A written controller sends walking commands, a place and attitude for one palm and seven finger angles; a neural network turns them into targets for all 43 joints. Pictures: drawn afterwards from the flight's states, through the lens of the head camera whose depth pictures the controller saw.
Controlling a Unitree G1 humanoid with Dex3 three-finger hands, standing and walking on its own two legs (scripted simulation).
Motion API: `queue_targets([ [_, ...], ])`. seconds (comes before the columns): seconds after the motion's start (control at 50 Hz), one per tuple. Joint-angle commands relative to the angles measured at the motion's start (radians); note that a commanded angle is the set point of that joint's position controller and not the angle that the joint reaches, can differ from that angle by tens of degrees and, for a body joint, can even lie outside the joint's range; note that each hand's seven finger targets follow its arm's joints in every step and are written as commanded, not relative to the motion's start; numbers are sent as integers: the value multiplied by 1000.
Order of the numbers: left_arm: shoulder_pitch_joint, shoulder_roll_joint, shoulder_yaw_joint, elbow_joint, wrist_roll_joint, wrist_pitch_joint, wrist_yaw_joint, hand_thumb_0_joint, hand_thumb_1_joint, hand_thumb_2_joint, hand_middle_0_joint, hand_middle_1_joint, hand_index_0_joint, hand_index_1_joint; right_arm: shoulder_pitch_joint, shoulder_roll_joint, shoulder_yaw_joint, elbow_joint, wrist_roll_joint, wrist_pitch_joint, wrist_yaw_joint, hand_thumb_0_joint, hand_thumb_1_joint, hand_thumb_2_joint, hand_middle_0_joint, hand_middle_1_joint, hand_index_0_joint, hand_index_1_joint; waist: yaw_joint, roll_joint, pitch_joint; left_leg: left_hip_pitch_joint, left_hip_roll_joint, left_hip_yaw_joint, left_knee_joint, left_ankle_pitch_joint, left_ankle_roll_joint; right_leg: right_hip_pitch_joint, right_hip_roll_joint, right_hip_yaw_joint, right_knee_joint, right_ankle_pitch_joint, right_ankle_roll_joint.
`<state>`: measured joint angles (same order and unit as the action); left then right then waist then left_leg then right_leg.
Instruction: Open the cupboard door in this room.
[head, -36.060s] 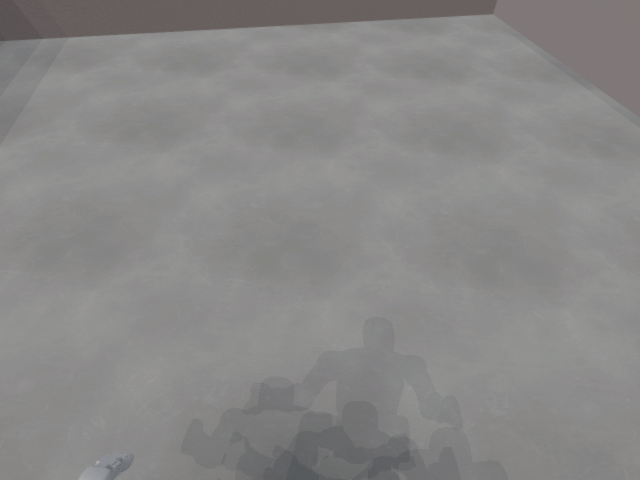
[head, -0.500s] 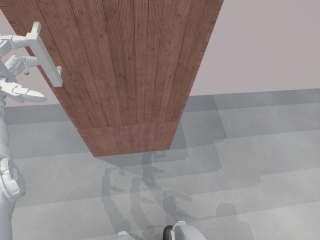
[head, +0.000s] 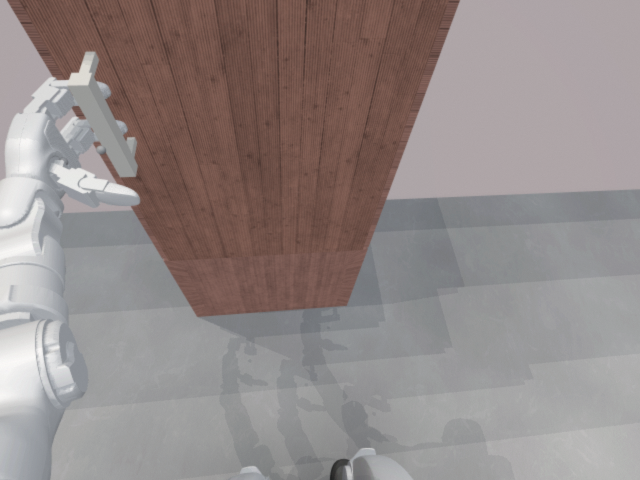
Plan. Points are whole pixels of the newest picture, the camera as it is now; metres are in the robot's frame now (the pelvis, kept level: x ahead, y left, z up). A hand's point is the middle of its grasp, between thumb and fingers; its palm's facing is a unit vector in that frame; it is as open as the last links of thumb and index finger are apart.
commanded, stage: slide the fingers in behind the handle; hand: left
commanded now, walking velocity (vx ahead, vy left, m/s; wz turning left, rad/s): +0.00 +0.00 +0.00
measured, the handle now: (110, 119) +0.53 +0.24 +0.11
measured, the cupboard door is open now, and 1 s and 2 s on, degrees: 0 0 3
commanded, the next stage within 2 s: close the thumb around the handle in 0.86 s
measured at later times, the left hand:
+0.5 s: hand (128, 147) +0.48 +0.21 +0.11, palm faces +0.05 -1.00 -0.02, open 13.9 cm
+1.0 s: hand (128, 149) +0.48 +0.21 +0.11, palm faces +0.05 -1.00 -0.02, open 13.9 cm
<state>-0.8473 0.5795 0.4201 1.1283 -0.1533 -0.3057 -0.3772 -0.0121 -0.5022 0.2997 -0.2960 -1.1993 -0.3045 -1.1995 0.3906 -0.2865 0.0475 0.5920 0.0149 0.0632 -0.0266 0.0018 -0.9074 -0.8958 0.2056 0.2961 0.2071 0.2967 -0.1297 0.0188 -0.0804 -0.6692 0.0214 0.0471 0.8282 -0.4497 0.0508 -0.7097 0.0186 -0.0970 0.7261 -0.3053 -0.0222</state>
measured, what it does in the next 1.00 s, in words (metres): stands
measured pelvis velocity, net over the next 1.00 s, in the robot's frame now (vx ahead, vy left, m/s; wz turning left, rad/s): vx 0.00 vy -0.01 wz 0.01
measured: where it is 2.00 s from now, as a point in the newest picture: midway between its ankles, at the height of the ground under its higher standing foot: outside the picture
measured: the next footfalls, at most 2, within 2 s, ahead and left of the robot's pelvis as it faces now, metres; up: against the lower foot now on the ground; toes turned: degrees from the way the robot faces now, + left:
none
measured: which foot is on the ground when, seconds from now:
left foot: down 0.00-1.00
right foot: down 0.00-1.00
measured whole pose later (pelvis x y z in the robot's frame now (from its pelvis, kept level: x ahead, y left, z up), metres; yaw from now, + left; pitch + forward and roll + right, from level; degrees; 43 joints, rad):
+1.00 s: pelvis +0.00 -0.01 +0.00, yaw +0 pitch +16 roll -2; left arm -0.87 0.51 0.37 1.14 -0.14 -0.34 -0.27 -0.01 -0.50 0.30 -0.30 -1.20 -0.30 -1.22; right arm 0.41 -0.28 0.04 0.63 0.01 0.03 -0.02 0.00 -0.91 -0.90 0.20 0.30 0.21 0.30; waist -0.13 0.03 -0.08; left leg -0.66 0.01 0.05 0.82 -0.44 0.05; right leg -0.71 0.01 -0.10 0.74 -0.31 -0.03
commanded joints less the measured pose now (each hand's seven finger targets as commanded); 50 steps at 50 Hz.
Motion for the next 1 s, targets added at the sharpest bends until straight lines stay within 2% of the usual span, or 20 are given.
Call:
queue_targets([
  [0.0, -421, 238, 18, -221, -13, -68, 23, 0, -500, 300, -300, -1200, -300, -1200, 149, -170, -66, -48, -3, -19, -13, 0, -900, -900, 200, 300, 200, 300, -9, 122, -413, 241, 11, -99, -86, 559, -41, 226, 20, 63, -20, 349, -2],
  [0.02, -420, 267, 40, -217, -10, -72, 30, 0, -500, 300, -300, -1200, -300, -1200, 152, -174, -67, -49, -4, -18, -14, 0, -900, -900, 200, 300, 200, 300, -7, 95, -410, 224, 10, -102, -85, 548, -35, 240, 19, 64, -18, 349, -5],
  [0.04, -448, 237, 10, -218, -7, -70, 33, 0, -500, 300, -300, -1200, -300, -1200, 145, -169, -65, -48, -3, -19, -13, 0, -900, -900, 200, 300, 200, 300, -18, 110, -409, 213, 6, -95, -90, 522, -32, 247, 18, 69, -21, 353, -1],
  [0.1, -450, 254, 24, -197, 7, -66, 53, 0, -500, 300, -300, -1200, -300, -1200, 146, -169, -63, -49, -3, -22, -15, 0, -900, -900, 200, 300, 200, 300, -13, 82, -387, 170, 1, -93, -101, 451, -26, 261, 15, 70, -22, 326, -2],
  [0.14, -475, 264, 34, -237, 12, -83, 66, 0, -500, 300, -300, -1200, -300, -1200, 151, -167, -66, -50, -6, -27, -14, 0, -900, -900, 200, 300, 200, 300, -5, 127, -442, 212, 1, -98, -96, 492, -31, 267, 16, 72, -14, 341, -4],
  [0.16, -483, 226, 4, -260, 13, -90, 66, 0, -500, 300, -300, -1200, -300, -1200, 149, -161, -67, -49, -6, -30, -12, 0, -900, -900, 200, 300, 200, 300, -13, 156, -461, 247, 2, -96, -91, 524, -34, 254, 15, 72, -16, 351, -3],
  [0.18, -453, 229, 14, -251, 13, -92, 70, 0, -500, 300, -300, -1200, -300, -1200, 155, -162, -69, -47, -8, -31, -10, 0, -900, -900, 200, 300, 200, 300, -3, 141, -474, 251, 4, -99, -87, 541, -36, 257, 17, 71, -14, 356, -4],
  [0.24, -478, 181, -25, -227, 2, -92, 63, 0, -500, 300, -300, -1200, -300, -1200, 154, -162, -69, -33, -5, -33, -9, 0, -900, -900, 200, 300, 200, 300, -30, 94, -423, 224, 5, -96, -91, 504, -30, 253, 19, 71, -24, 354, 0],
  [0.28, -464, 204, 0, -187, -1, -80, 64, 0, -500, 300, -300, -1200, -300, -1200, 152, -168, -67, -31, -3, -34, -11, 0, -900, -900, 200, 300, 200, 300, -26, 63, -393, 169, -1, -87, -103, 423, -22, 273, 16, 75, -30, 327, -1],
  [0.36, -435, 240, 34, -179, 10, -77, 81, 0, -500, 300, -300, -1200, -300, -1200, 154, -165, -65, -40, -5, -38, -11, 0, -900, -900, 200, 300, 200, 300, -2, 77, -411, 142, -9, -78, -108, 417, -19, 312, 11, 81, -25, 343, -4],
  [0.4, -464, 208, -9, -194, 24, -82, 85, 0, -500, 300, -300, -1200, -300, -1200, 152, -161, -65, -39, -5, -40, -9, 0, -900, -900, 200, 300, 200, 300, -18, 72, -385, 127, -9, -74, -110, 386, -16, 303, 9, 85, -29, 331, 0],
  [0.44, -484, 175, -31, -216, 21, -93, 85, 0, -500, 300, -300, -1200, -300, -1200, 153, -159, -68, -37, -5, -44, -7, 0, -900, -900, 200, 300, 200, 300, -25, 104, -401, 165, -7, -78, -105, 409, -18, 278, 11, 84, -28, 331, -2],
  [0.54, -464, 202, 1, -206, 6, -98, 78, 0, -500, 300, -300, -1200, -300, -1200, 158, -166, -71, -34, -3, -46, -8, 0, -900, -900, 200, 300, 200, 300, -19, 66, -432, 164, -7, -75, -102, 414, -16, 310, 13, 88, -28, 351, -1],
  [0.66, -472, 185, -20, -177, 11, -88, 78, 0, -500, 300, -300, -1200, -300, -1200, 152, -165, -67, -30, -2, -46, -12, 0, -900, -900, 200, 300, 200, 300, -26, 76, -377, 155, -7, -78, -109, 388, -16, 271, 12, 82, -34, 315, -2],
  [0.74, -477, 200, -3, -226, 10, -101, 84, 0, -500, 300, -300, -1200, -300, -1200, 155, -163, -71, -32, -5, -50, -10, 0, -900, -900, 200, 300, 200, 300, -11, 127, -447, 207, -6, -84, -102, 455, -23, 281, 12, 82, -22, 347, -5],
  [0.76, -445, 185, -9, -215, 13, -100, 84, 0, -500, 300, -300, -1200, -300, -1200, 156, -161, -70, -35, -5, -50, -9, 0, -900, -900, 200, 300, 200, 300, -4, 114, -447, 215, -4, -88, -102, 476, -26, 276, 13, 76, -20, 348, -6],
  [0.82, -478, 124, -55, -203, 4, -98, 87, 0, -500, 300, -300, -1200, -300, -1200, 151, -160, -69, -28, -5, -51, -7, 0, -900, -900, 200, 300, 200, 300, -30, 93, -379, 215, -1, -95, -102, 462, -26, 223, 17, 68, -28, 316, -5],
  [0.86, -471, 153, -32, -195, 9, -97, 93, 0, -500, 300, -300, -1200, -300, -1200, 158, -166, -72, -24, -6, -51, -8, 0, -900, -900, 200, 300, 200, 300, -23, 74, -400, 213, 0, -98, -104, 461, -29, 234, 16, 68, -24, 316, -3],
  [0.94, -499, 140, -42, -228, 12, -106, 100, 0, -500, 300, -300, -1200, -300, -1200, 159, -163, -75, -19, -8, -53, -6, 0, -900, -900, 200, 300, 200, 300, -25, 105, -431, 256, 4, -104, -99, 504, -36, 217, 16, 65, -20, 321, -3],
  [0.98, -485, 106, -65, -220, 14, -106, 100, 0, -388, 348, -308, -1212, -308, -1212, 154, -159, -73, -19, -9, -53, -4, 0, -900, -900, 200, 300, 200, 300, -25, 117, -424, 267, 4, -104, -96, 517, -42, 201, 16, 62, -20, 317, -3],
])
